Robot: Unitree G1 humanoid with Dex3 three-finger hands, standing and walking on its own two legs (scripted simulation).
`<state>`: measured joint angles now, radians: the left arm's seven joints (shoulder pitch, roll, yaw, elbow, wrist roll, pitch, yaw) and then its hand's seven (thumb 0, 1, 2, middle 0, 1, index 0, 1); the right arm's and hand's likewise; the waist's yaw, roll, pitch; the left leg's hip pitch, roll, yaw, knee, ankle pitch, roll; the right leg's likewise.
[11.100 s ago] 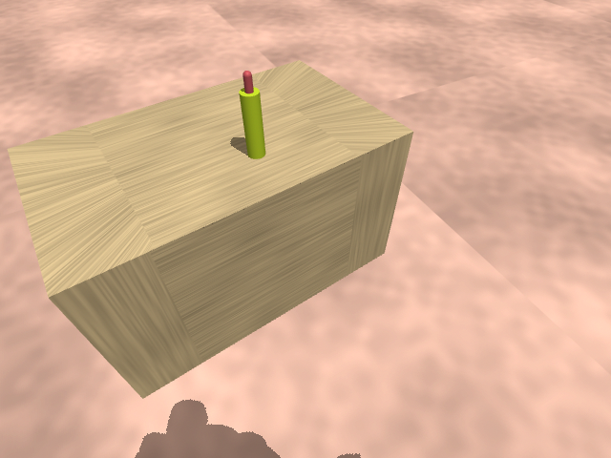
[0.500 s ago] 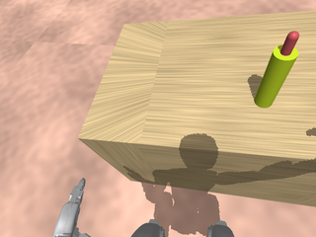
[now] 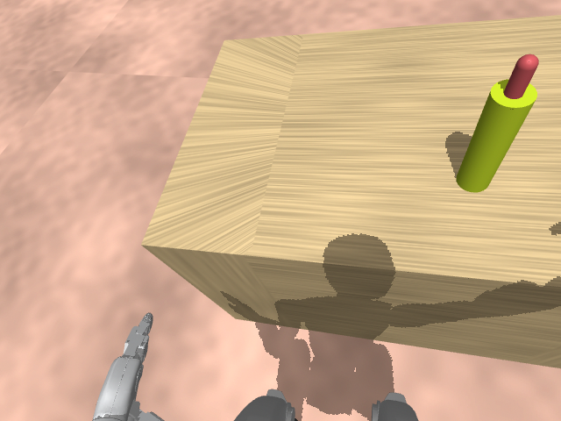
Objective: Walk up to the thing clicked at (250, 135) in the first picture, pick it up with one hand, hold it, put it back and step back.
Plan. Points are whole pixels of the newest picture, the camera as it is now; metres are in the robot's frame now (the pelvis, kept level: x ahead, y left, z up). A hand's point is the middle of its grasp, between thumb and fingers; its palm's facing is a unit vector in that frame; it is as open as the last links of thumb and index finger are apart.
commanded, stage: go down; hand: right
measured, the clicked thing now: (495, 131) +0.55 -0.23 +0.02
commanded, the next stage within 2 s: approach in 0.62 s
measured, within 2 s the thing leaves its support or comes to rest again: neither
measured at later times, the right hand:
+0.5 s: hand out of the picture +0.44 -0.41 +0.09, palm faces +0.30 +0.95 +0.00, open 17.6 cm
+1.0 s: hand out of the picture +0.45 -0.38 +0.07, palm faces +0.25 +0.97 +0.01, open 17.5 cm
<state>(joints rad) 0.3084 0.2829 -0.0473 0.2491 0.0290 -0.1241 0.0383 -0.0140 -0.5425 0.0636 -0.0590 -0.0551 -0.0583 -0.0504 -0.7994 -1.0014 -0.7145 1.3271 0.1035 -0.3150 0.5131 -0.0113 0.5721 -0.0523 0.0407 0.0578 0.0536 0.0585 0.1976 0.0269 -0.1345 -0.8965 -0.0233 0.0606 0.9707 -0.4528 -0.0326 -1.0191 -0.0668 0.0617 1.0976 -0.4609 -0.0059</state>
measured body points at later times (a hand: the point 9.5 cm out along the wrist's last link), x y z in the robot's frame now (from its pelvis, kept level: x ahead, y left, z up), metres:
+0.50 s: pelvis +0.00 +0.00 +0.00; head +0.12 -0.07 +0.43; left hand +0.16 +0.26 -0.02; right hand +0.42 -0.46 +0.09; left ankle +0.00 +0.15 -0.66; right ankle +0.02 -0.11 -0.66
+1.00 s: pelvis +0.00 +0.00 -0.01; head +0.13 -0.06 +0.42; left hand +0.17 +0.26 -0.03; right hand +0.43 -0.43 +0.07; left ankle +0.00 +0.15 -0.66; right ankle +0.02 -0.11 -0.66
